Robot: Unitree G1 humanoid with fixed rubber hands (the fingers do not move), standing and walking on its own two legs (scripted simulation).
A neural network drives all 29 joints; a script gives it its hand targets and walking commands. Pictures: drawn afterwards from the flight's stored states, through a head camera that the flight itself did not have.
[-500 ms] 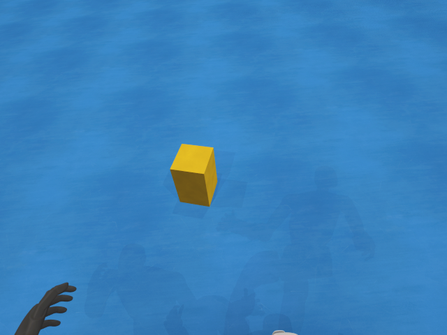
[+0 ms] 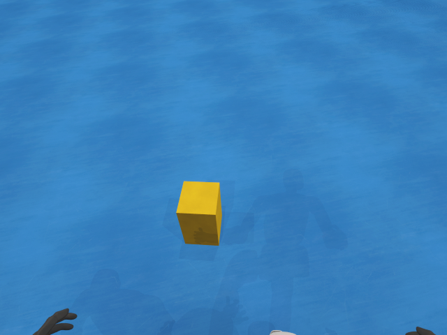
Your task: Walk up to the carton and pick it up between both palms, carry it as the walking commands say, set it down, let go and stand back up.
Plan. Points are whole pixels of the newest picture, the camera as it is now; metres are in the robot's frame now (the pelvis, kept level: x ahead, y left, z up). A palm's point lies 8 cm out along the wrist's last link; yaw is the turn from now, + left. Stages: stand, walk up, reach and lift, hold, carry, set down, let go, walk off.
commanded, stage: walk up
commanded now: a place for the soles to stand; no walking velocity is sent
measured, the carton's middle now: (201, 214) +0.78 +0.13 -0.61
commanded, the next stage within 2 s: none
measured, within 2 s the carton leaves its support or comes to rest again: neither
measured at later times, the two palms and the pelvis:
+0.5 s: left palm out of the picture +0.30 +0.49 -0.05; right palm (322, 263) +0.28 -0.17 -0.04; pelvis +0.16 +0.16 -0.01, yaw -6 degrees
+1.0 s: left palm (32, 185) +0.51 +0.49 -0.04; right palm (294, 229) +0.35 -0.14 -0.04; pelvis +0.28 +0.21 +0.01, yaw -11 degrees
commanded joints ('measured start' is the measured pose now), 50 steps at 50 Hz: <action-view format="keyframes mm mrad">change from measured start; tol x32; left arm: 1 127 165 71 -27 4 -21 4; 50 -249 143 3 160 -26 27 -16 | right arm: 1 -87 -150 -44 -91 -3 -2 5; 50 -160 -183 18 188 72 -37 -58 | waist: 1 97 88 -32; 50 34 31 -128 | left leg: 1 -235 131 -150 -188 -172 123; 6 -586 1 -218 541 -160 -17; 18 272 -79 -57 -46 35 21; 21 188 342 -792 -492 -415 275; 31 -139 148 -189 -240 162 134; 35 -148 -21 -151 113 -241 0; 43 128 118 -209 -224 669 10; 50 184 108 -143 -239 632 17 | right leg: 1 340 21 0 -266 174 -29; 4 442 -446 930 -638 -396 -226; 11 252 -262 390 -454 277 -201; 17 -122 -206 229 -383 -134 -111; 21 -348 12 196 420 -145 18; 31 259 -1 51 -260 191 -15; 34 332 -330 675 -526 142 -179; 50 222 -70 149 -300 559 -18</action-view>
